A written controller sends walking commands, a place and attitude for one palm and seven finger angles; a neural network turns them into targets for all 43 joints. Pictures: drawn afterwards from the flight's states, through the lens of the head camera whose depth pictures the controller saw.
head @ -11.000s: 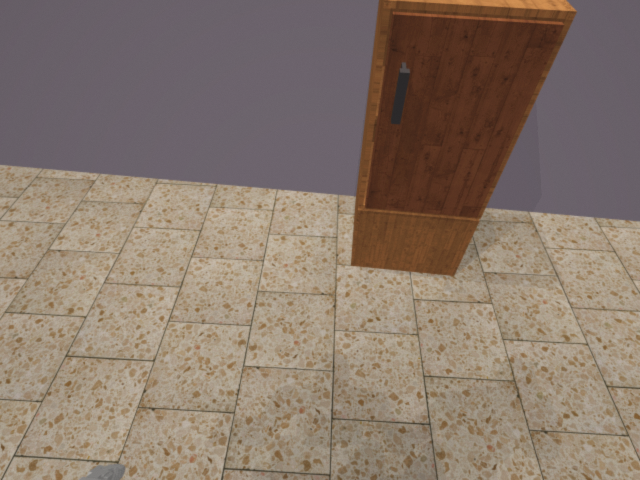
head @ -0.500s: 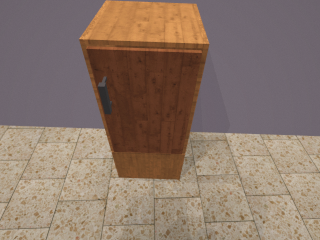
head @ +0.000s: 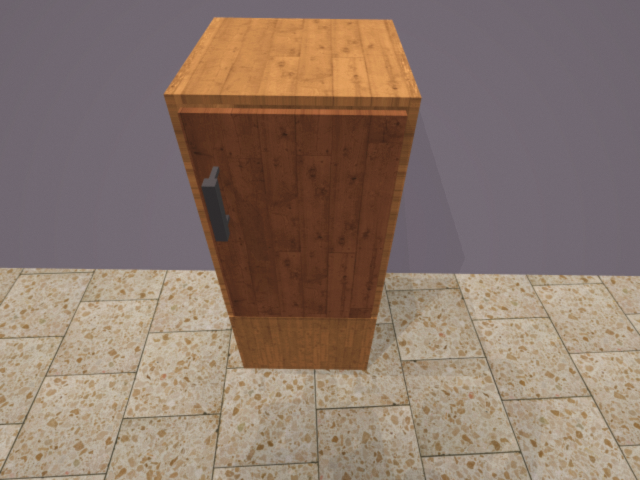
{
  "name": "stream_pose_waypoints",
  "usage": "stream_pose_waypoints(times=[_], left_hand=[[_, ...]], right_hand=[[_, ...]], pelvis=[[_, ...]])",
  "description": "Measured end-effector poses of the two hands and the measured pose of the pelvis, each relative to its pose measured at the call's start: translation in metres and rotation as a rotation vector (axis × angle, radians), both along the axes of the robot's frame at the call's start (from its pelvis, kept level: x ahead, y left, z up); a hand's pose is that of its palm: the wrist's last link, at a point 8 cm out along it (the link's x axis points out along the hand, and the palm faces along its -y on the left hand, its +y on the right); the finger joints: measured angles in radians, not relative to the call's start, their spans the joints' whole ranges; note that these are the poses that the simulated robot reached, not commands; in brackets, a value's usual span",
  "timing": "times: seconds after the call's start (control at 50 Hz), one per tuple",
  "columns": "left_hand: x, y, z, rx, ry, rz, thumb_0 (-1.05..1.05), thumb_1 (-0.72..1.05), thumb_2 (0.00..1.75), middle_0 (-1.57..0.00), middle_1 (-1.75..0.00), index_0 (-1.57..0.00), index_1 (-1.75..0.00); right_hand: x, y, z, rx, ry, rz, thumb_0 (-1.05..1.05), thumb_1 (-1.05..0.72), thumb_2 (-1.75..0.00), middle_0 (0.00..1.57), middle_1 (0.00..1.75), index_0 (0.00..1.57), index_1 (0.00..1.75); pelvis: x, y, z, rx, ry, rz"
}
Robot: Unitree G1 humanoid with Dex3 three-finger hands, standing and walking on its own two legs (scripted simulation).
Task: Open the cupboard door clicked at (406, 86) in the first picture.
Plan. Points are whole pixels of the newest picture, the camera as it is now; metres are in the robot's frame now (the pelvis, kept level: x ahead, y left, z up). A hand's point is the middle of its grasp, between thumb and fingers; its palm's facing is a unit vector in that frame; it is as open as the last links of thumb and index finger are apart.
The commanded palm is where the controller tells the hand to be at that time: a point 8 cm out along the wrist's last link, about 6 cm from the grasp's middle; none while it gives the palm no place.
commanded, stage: look again from close up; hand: left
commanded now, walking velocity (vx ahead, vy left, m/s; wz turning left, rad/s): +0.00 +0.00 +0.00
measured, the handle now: (218, 204) +0.58 +0.22 +0.00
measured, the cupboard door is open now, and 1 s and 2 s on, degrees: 0 0 0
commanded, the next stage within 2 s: shuffle to correct the standing spot in 0.04 s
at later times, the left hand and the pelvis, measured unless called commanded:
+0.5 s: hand out of the picture -0.02 +0.18 -0.19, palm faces +0.04 -0.99 -0.16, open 7.4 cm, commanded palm none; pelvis +0.02 +0.02 -0.01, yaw -1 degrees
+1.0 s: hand out of the picture +0.11 +0.19 -0.17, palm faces -0.05 -0.97 -0.25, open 7.4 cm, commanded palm none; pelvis +0.04 +0.01 +0.00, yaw -3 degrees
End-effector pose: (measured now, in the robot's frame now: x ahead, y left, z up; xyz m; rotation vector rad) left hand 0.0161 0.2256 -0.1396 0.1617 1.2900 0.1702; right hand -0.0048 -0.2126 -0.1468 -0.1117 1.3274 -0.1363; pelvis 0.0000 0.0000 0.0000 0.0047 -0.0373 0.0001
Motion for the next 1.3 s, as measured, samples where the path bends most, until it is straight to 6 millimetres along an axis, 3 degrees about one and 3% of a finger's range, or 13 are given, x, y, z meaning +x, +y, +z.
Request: stream_pose_waypoints(times=[0.14,0.4,0.52,0.6,0.7,0.82,0.96,1.12,1.3], left_hand=[[-0.005,0.000,0.000,-0.005,0.021,-0.002,0.01,0.92,0.90,-0.20,-0.30,-0.20,-0.30],[-0.036,-0.006,-0.012,-0.063,0.113,0.046,0.01,0.91,0.90,-0.20,-0.30,-0.20,-0.30],[-0.038,0.004,-0.019,-0.061,0.167,0.021,0.01,0.91,0.90,-0.20,-0.30,-0.20,-0.30],[-0.024,0.020,-0.016,-0.042,0.192,0.004,0.01,0.91,0.90,-0.20,-0.30,-0.20,-0.30],[0.009,0.035,-0.008,-0.003,0.139,-0.003,0.01,0.91,0.90,-0.20,-0.30,-0.20,-0.30],[0.052,0.038,-0.001,0.034,0.064,-0.037,0.00,0.91,0.90,-0.20,-0.30,-0.19,-0.30],[0.085,0.021,0.006,0.045,-0.010,-0.084,0.00,0.91,0.90,-0.20,-0.30,-0.19,-0.30],[0.091,-0.005,0.010,0.026,-0.047,-0.088,0.00,0.92,0.90,-0.20,-0.30,-0.20,-0.30],[0.067,-0.014,0.009,0.029,-0.001,-0.065,0.00,0.93,0.90,-0.20,-0.30,-0.20,-0.30]], right_hand=[[-0.005,0.004,0.000,0.007,0.022,-0.004,0.00,-0.91,-0.90,0.19,0.30,0.20,0.30],[-0.021,0.006,-0.002,-0.011,0.102,-0.012,0.00,-0.91,-0.90,0.19,0.30,0.20,0.30],[-0.011,0.017,-0.002,-0.025,0.110,-0.027,0.00,-0.91,-0.90,0.19,0.30,0.20,0.30],[0.008,0.032,-0.004,-0.017,0.059,-0.030,0.00,-0.91,-0.90,0.19,0.30,0.20,0.30],[0.026,0.044,-0.008,-0.002,0.045,-0.029,0.02,-0.93,-0.90,0.20,0.30,0.20,0.30],[0.031,0.035,-0.011,-0.003,0.044,-0.062,0.02,-0.93,-0.90,0.20,0.30,0.21,0.30],[0.036,0.013,-0.013,-0.001,0.030,-0.078,0.01,-0.92,-0.90,0.20,0.30,0.20,0.30],[0.038,-0.006,-0.009,0.004,0.029,-0.056,0.00,-0.91,-0.90,0.19,0.30,0.20,0.30],[0.029,-0.019,-0.006,0.013,0.061,-0.039,0.00,-0.91,-0.90,0.19,0.30,0.20,0.30]], pelvis=[[-0.001,0.002,0.001,0.002,-0.006,-0.004],[0.010,0.009,-0.005,-0.006,0.004,-0.008],[0.021,0.022,-0.010,-0.015,0.018,-0.022],[0.032,0.032,-0.009,-0.018,0.021,-0.024],[0.041,0.038,-0.006,-0.014,0.014,-0.031],[0.044,0.032,-0.006,0.001,0.017,-0.053],[0.040,0.018,-0.005,0.010,0.027,-0.061],[0.037,0.000,-0.001,0.013,0.023,-0.051],[0.034,-0.017,0.002,0.010,0.021,-0.039]])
